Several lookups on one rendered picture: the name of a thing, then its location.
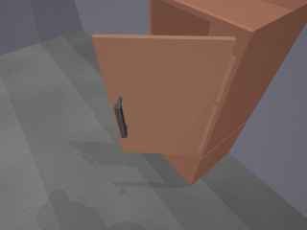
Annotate handle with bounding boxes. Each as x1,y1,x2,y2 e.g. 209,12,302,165
114,97,128,139

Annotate cupboard door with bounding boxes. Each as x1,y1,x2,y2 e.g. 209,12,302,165
92,34,236,155

